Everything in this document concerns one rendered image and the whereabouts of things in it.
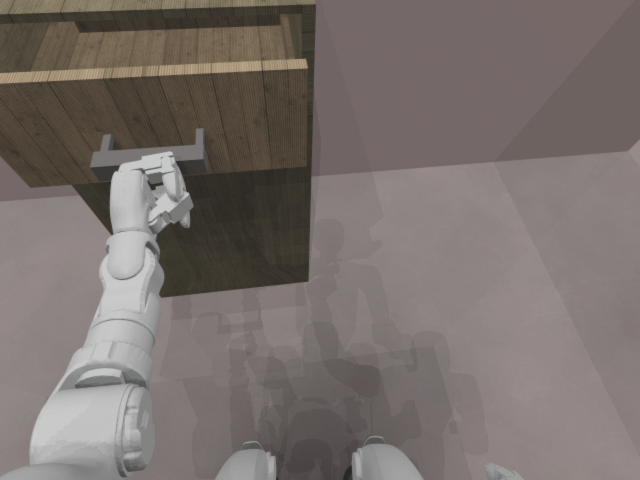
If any right robot thigh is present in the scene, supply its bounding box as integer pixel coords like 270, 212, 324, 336
352, 444, 424, 480

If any robot left hand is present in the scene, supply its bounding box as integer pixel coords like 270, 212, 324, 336
110, 151, 193, 241

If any left robot upper arm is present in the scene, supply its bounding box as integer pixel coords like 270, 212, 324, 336
0, 383, 155, 480

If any drawer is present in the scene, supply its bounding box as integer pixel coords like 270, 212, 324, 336
0, 14, 308, 188

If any robot right shin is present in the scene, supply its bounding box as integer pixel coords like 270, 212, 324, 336
361, 436, 385, 449

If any cabinet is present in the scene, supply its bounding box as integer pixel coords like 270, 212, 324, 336
0, 0, 316, 298

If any left robot forearm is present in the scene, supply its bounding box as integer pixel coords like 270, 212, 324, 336
29, 231, 164, 465

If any handle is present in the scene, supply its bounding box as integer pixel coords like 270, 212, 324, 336
90, 128, 208, 181

